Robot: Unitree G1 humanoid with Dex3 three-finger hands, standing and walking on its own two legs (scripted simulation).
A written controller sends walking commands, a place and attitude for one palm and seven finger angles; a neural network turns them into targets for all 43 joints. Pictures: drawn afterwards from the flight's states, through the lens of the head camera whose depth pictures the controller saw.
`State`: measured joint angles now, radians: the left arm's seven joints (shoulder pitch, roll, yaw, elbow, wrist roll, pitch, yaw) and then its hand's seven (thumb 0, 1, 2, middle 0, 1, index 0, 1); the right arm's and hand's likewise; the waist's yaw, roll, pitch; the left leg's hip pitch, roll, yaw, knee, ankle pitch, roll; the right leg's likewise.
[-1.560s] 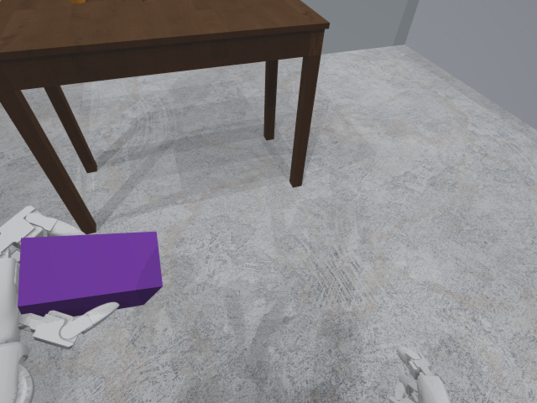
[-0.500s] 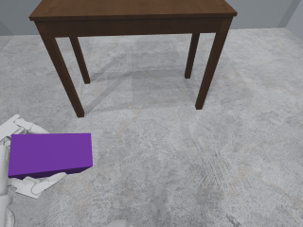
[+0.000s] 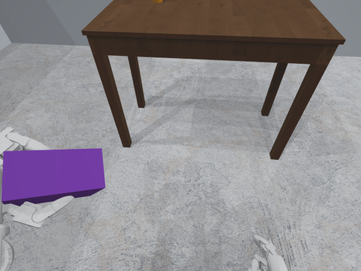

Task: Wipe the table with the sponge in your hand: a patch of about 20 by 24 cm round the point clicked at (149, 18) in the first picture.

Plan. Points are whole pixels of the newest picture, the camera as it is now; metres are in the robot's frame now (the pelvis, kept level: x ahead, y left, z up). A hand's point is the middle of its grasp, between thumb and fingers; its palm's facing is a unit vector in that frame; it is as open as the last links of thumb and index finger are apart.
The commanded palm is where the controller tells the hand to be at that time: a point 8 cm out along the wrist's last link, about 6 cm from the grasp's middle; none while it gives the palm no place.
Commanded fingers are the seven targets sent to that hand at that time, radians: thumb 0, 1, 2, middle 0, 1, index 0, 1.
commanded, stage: walk to a spot facing it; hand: left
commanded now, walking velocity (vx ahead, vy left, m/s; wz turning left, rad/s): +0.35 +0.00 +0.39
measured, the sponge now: (69, 176) +0.22 +0.21 +0.17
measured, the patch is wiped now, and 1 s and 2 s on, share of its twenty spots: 0.00 0.00 0.00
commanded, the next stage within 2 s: none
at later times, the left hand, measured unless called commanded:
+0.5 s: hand (57, 130) +0.31 +0.27 +0.18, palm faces +0.55 -0.74 -0.38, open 10.3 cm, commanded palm +0.23 +0.30 +0.19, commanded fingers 0.00 0.10 1.30 -1.20 -1.60 -1.20 -1.60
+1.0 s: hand (75, 110) +0.36 +0.25 +0.19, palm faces +0.68 -0.59 -0.44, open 10.3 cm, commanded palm +0.29 +0.28 +0.19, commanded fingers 0.00 0.10 1.30 -1.20 -1.60 -1.20 -1.60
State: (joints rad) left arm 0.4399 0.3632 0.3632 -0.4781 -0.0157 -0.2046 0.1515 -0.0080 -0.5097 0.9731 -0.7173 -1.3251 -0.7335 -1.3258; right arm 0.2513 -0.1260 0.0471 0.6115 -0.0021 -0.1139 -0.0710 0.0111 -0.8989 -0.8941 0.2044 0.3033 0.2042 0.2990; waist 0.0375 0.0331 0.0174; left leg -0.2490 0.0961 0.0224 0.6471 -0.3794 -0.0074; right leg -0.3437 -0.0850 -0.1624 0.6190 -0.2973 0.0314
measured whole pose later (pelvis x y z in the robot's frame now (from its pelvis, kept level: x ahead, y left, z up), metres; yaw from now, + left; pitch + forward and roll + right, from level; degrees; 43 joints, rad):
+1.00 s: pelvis +0.26 -0.04 +0.02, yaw +24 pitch +0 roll +3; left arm 0.49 0.35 0.34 -0.56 -0.01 -0.19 0.16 -0.01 -0.51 0.98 -0.71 -1.33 -0.74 -1.33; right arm 0.21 -0.27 -0.05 0.60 -0.01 -0.04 -0.07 0.02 -0.91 -0.89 0.20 0.30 0.20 0.30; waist 0.00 -0.03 0.08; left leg -0.51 0.08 0.15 0.89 -0.37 -0.03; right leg -0.16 -0.17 -0.28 0.52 -0.33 0.01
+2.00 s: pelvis +0.38 -0.07 +0.01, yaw +56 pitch +0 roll -1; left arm 0.49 0.42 0.39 -0.64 -0.04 -0.16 0.15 -0.01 -0.51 0.98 -0.71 -1.33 -0.74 -1.33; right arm 0.19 -0.15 0.00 0.56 0.01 -0.08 -0.02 0.01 -0.91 -0.89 0.20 0.30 0.20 0.30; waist -0.03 -0.03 0.08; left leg -0.33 0.04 0.04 0.56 -0.23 0.01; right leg -0.50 -0.08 -0.09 1.07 -0.46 0.08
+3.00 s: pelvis +0.46 -0.04 +0.00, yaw +91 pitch -1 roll +0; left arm 0.41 0.35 0.35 -0.48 -0.02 -0.16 0.14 -0.01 -0.51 0.99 -0.71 -1.34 -0.74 -1.34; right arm 0.20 -0.17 0.03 0.66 0.00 -0.08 -0.05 0.01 -0.90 -0.89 0.21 0.30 0.21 0.30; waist 0.04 0.06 0.06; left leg -0.41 0.03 -0.04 1.00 -0.48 -0.01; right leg -0.33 -0.10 -0.18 0.63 -0.26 -0.01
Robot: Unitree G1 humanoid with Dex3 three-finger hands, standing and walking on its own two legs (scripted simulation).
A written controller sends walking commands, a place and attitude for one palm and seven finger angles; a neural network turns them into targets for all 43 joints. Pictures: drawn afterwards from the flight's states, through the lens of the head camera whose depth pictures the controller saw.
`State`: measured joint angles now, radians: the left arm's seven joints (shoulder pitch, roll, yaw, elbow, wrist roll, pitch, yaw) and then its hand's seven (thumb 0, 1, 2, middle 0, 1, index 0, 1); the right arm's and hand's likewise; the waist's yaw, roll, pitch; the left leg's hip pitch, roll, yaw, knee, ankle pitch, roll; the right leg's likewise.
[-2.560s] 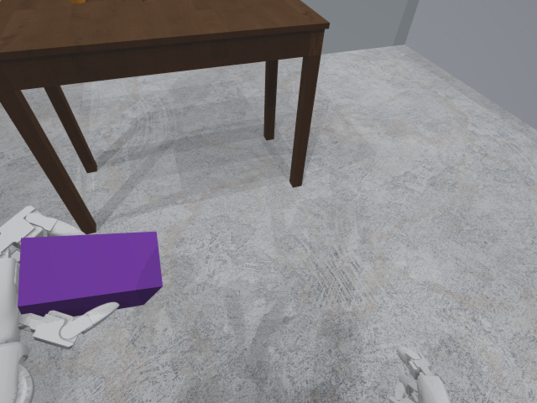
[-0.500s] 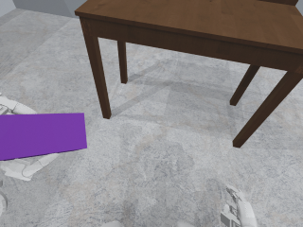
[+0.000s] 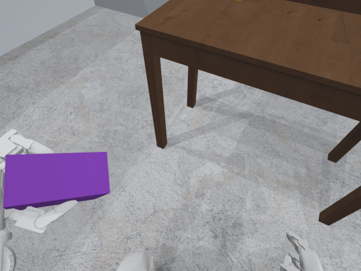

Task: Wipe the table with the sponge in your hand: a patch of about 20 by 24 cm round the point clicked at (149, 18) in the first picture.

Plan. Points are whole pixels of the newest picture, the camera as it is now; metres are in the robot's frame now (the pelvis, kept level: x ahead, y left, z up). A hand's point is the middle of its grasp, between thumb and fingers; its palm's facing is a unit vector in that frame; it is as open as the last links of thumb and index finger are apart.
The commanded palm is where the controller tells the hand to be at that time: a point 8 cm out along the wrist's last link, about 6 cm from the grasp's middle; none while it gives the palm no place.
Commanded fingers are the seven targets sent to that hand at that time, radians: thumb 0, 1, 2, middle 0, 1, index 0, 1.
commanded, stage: walk to a spot facing it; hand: left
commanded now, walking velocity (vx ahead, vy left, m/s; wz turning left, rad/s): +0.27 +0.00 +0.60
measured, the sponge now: (73, 180) +0.23 +0.19 +0.15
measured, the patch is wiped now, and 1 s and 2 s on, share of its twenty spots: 0.00 0.00 0.00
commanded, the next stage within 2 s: none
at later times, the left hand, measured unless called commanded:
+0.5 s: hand (34, 171) +0.23 +0.24 +0.18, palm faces +0.67 -0.60 -0.43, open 10.3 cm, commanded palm +0.18 +0.26 +0.18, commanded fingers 0.00 0.10 1.30 -1.20 -1.60 -1.20 -1.60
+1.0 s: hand (12, 210) +0.17 +0.24 +0.17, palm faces +0.74 -0.52 -0.42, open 10.3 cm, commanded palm +0.09 +0.25 +0.18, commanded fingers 0.00 0.10 1.30 -1.20 -1.60 -1.20 -1.60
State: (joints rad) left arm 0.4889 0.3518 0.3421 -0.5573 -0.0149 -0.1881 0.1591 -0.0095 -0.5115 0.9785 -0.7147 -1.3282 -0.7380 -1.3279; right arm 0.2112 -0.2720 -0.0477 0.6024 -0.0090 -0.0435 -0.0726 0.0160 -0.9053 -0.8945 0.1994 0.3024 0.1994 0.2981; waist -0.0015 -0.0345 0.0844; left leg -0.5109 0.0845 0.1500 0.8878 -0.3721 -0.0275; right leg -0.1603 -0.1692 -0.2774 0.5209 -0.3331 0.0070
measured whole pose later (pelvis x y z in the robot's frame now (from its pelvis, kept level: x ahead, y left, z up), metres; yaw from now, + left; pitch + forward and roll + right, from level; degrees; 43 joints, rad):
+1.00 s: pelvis +0.11 -0.07 -0.01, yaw +32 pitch +0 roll -1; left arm 0.49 0.42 0.39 -0.64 -0.04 -0.16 0.15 -0.01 -0.51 0.98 -0.71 -1.33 -0.74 -1.33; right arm 0.19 -0.15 0.00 0.56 0.01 -0.08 -0.02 0.01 -0.91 -0.89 0.20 0.30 0.20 0.30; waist -0.03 -0.03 0.08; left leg -0.33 0.04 0.04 0.56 -0.23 0.01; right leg -0.50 -0.08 -0.09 1.07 -0.46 0.08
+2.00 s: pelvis +0.19 -0.08 -0.02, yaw +67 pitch -1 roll +0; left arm 0.41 0.35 0.35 -0.48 -0.02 -0.16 0.14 -0.01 -0.51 0.99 -0.71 -1.34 -0.74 -1.34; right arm 0.20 -0.17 0.03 0.66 0.00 -0.08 -0.05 0.01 -0.90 -0.89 0.21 0.30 0.21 0.30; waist 0.04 0.06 0.06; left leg -0.41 0.03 -0.04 1.00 -0.48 -0.01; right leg -0.33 -0.10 -0.18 0.63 -0.26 -0.01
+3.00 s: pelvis +0.28 +0.00 +0.00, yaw +74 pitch +2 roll +2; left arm 0.50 0.40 0.38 -0.56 -0.05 -0.20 0.15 -0.01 -0.51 0.99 -0.70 -1.34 -0.73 -1.34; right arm 0.13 -0.27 -0.03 0.54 0.00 -0.03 -0.05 0.01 -0.91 -0.89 0.20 0.30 0.20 0.30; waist 0.00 -0.05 0.03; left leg -0.33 0.01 0.06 0.73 -0.42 -0.06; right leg -0.35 0.06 -0.01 0.48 -0.16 -0.10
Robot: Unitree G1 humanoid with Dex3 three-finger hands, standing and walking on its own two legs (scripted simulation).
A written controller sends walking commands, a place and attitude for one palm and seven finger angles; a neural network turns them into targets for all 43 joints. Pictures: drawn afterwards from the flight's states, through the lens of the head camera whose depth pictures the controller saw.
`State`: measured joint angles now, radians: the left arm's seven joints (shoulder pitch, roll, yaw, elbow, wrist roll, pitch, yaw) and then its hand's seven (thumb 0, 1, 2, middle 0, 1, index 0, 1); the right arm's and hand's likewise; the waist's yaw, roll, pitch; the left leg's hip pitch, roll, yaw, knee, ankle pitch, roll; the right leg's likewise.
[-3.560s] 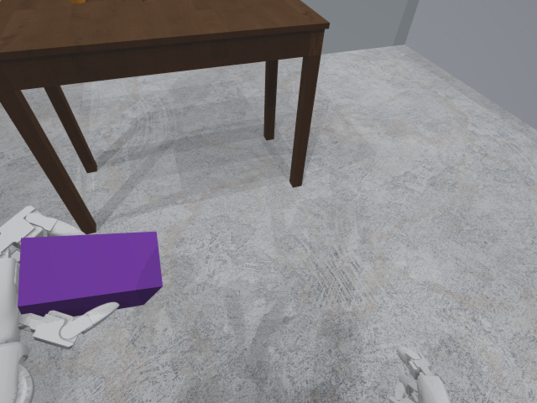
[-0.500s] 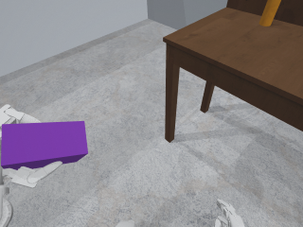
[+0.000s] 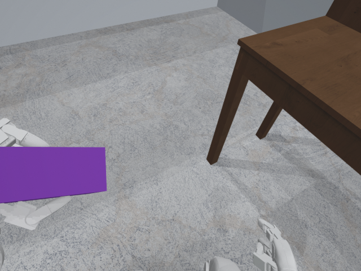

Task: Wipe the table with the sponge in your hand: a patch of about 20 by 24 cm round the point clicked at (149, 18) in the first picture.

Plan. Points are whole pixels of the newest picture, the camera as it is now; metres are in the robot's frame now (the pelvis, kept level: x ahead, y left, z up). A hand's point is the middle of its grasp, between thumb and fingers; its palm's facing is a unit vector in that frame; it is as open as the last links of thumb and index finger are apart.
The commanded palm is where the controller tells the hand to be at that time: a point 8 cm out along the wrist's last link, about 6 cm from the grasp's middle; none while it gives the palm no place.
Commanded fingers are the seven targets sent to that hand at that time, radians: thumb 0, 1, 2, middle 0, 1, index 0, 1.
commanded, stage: walk to a spot facing it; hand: left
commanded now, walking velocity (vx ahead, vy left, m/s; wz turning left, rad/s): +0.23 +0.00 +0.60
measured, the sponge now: (68, 174) +0.24 +0.19 +0.16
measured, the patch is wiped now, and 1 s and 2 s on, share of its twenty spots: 0.00 0.00 0.00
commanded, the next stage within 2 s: turn to face it in 1.38 s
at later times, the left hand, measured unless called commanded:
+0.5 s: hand out of the picture +0.13 +0.24 +0.18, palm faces +0.61 -0.65 -0.44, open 10.3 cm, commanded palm +0.06 +0.27 +0.18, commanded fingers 0.00 0.10 1.30 -1.20 -1.60 -1.20 -1.60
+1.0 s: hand out of the picture +0.11 +0.27 +0.18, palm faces +0.80 -0.40 -0.44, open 10.3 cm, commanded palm +0.04 +0.27 +0.18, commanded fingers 0.00 0.10 1.30 -1.20 -1.60 -1.20 -1.60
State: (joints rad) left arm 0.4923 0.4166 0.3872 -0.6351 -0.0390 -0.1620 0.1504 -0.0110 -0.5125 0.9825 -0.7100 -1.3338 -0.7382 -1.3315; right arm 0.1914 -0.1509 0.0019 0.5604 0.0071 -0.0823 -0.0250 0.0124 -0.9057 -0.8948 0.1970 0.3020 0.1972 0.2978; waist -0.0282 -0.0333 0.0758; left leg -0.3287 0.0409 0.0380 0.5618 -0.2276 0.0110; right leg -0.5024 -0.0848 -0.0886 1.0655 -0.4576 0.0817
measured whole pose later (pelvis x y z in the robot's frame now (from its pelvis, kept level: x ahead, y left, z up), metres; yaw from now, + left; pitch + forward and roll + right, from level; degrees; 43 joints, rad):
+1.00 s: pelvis +0.06 -0.05 -0.01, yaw +34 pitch -1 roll +0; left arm 0.41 0.35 0.35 -0.48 -0.02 -0.16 0.14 -0.01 -0.51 0.99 -0.71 -1.34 -0.74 -1.34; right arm 0.20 -0.17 0.03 0.66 0.00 -0.08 -0.05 0.01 -0.90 -0.89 0.21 0.30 0.21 0.30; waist 0.04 0.06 0.06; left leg -0.41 0.03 -0.04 1.00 -0.48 -0.01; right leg -0.33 -0.10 -0.18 0.63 -0.26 -0.01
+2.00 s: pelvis +0.18 -0.03 +0.01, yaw +42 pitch +2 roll +2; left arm 0.50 0.40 0.38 -0.56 -0.05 -0.20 0.15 -0.01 -0.51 0.99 -0.70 -1.34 -0.73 -1.34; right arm 0.13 -0.27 -0.03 0.54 0.00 -0.03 -0.05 0.01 -0.91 -0.89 0.20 0.30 0.20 0.30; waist 0.00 -0.05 0.03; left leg -0.33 0.01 0.06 0.73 -0.42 -0.06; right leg -0.35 0.06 -0.01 0.48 -0.16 -0.10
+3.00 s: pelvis +0.12 -0.11 +0.00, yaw +6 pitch -1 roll -2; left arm 0.43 0.35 0.35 -0.54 -0.02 -0.17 0.14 -0.01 -0.51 0.99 -0.70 -1.35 -0.73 -1.34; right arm 0.19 -0.16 0.03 0.51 0.01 -0.02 0.00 0.01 -0.90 -0.89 0.20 0.30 0.20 0.30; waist 0.06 0.01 0.08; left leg -0.23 0.16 0.17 0.55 -0.28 -0.04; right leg -0.47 -0.01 -0.07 0.98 -0.43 0.06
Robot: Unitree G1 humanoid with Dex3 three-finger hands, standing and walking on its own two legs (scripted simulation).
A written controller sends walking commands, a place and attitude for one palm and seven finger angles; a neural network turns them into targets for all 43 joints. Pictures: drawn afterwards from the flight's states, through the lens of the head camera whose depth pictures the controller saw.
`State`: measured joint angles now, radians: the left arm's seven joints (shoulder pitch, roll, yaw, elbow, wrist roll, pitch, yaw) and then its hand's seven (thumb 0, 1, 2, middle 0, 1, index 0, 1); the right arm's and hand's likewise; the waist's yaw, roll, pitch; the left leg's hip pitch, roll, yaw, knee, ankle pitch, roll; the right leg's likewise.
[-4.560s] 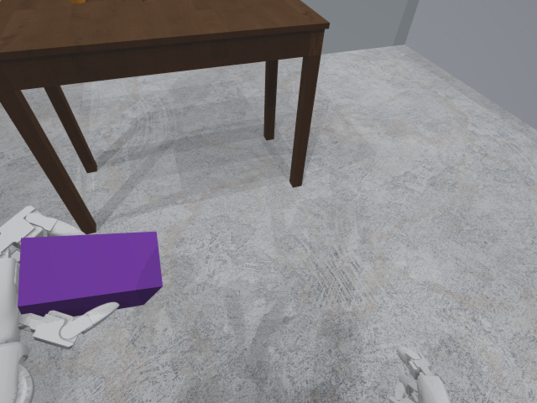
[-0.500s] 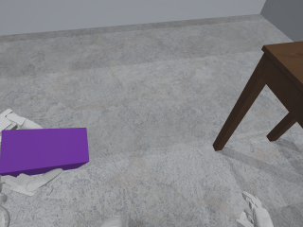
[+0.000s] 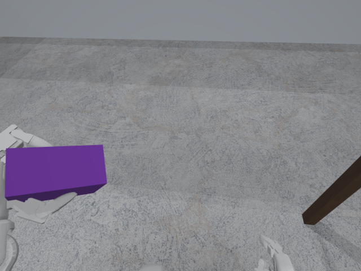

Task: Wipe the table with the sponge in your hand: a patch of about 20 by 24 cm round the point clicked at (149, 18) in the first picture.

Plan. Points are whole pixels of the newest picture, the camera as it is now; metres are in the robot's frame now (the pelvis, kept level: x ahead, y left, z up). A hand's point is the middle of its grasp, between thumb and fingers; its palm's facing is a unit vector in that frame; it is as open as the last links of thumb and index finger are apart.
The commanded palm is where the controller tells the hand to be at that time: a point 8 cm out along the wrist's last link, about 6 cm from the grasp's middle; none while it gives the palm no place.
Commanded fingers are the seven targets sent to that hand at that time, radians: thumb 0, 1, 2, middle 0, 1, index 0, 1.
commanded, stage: walk to a spot facing it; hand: left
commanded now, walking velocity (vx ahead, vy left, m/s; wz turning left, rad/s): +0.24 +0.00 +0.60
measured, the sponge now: (72, 173) +0.23 +0.21 +0.17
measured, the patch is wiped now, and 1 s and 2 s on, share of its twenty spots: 0.00 0.00 0.00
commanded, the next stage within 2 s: turn to face it in 0.38 s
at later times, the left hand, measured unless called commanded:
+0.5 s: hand (11, 163) +0.22 +0.28 +0.20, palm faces +0.57 -0.70 -0.43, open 10.3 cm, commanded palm +0.15 +0.32 +0.19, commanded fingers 0.00 0.10 1.30 -1.20 -1.60 -1.20 -1.60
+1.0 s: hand (75, 136) +0.29 +0.21 +0.19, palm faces +0.48 -0.76 -0.44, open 10.3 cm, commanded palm +0.23 +0.25 +0.19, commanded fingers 0.00 0.10 1.30 -1.20 -1.60 -1.20 -1.60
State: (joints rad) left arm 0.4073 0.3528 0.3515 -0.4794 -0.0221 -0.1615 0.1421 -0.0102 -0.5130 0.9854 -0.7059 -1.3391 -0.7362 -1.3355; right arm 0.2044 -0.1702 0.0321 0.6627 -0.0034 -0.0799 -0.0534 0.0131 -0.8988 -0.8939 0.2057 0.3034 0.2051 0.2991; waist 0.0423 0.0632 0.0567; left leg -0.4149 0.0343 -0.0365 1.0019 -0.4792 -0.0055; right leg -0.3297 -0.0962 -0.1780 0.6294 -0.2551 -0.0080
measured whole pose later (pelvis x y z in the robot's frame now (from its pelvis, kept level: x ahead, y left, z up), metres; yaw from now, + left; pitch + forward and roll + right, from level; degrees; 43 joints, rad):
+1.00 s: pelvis +0.11 -0.05 +0.01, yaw +8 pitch +2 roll +2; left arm 0.50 0.40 0.38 -0.56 -0.05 -0.20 0.15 -0.01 -0.51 0.99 -0.70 -1.34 -0.73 -1.34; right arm 0.13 -0.27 -0.03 0.54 0.00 -0.03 -0.05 0.01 -0.91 -0.89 0.20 0.30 0.20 0.30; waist 0.00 -0.05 0.03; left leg -0.33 0.01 0.06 0.73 -0.42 -0.06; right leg -0.35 0.06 -0.01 0.48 -0.16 -0.10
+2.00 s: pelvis +0.01 -0.09 +0.01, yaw -29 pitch -1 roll -2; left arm 0.43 0.35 0.35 -0.54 -0.02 -0.17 0.14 -0.01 -0.51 0.99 -0.70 -1.35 -0.73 -1.34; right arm 0.19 -0.16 0.03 0.51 0.01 -0.02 0.00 0.01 -0.90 -0.89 0.20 0.30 0.20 0.30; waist 0.06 0.01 0.08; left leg -0.23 0.16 0.17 0.55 -0.28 -0.04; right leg -0.47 -0.01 -0.07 0.98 -0.43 0.06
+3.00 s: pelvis -0.17 -0.10 +0.00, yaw -64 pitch +0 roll +1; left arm 0.48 0.40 0.38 -0.59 -0.06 -0.17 0.14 -0.01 -0.51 0.99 -0.70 -1.35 -0.74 -1.34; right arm 0.12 -0.21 0.02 0.55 0.01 0.03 -0.01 0.01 -0.90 -0.89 0.20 0.30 0.20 0.30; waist -0.02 0.03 0.20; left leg -0.46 0.11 0.03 1.10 -0.50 -0.10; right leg -0.36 0.02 -0.03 0.61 -0.25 -0.05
